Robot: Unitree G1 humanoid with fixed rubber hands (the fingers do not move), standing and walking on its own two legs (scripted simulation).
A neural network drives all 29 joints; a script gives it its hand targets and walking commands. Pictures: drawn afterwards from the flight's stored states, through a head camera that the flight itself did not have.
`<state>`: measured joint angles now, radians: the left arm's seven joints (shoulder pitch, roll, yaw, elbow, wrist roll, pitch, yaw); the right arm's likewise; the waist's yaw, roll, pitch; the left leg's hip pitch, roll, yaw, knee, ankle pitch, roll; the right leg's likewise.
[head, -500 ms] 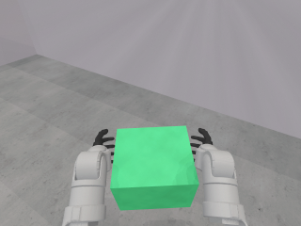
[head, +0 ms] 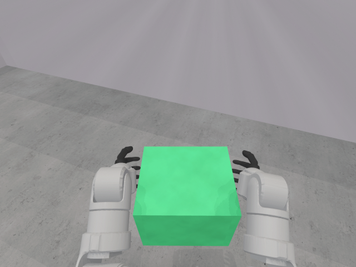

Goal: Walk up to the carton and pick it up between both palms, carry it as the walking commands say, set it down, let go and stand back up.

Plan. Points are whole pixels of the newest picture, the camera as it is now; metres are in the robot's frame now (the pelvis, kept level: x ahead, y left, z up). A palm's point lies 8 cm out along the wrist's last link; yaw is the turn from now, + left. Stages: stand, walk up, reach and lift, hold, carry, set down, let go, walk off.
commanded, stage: carry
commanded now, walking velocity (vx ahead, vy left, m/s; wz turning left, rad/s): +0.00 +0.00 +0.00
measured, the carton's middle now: (185, 195) +0.29 -0.03 +0.02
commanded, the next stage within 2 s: none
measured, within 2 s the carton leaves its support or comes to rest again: neither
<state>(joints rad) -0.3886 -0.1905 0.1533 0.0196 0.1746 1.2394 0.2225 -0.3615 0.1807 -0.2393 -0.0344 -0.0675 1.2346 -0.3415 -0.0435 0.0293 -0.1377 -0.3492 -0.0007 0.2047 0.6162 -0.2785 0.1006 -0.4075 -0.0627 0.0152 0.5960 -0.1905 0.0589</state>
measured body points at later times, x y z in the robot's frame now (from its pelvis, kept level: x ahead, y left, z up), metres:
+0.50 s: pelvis -0.02 -0.04 +0.00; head -0.06 -0.05 +0.45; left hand +0.28 +0.09 +0.09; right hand +0.27 -0.20 +0.08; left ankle +0.04 +0.06 -0.72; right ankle +0.08 -0.16 -0.72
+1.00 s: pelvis -0.03 -0.05 +0.00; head -0.08 -0.07 +0.45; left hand +0.26 +0.09 +0.09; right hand +0.26 -0.20 +0.08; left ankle +0.04 +0.06 -0.72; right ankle +0.07 -0.16 -0.72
